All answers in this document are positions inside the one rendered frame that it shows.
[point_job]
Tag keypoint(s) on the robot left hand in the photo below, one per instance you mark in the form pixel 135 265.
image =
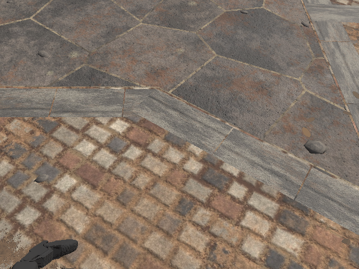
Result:
pixel 43 253

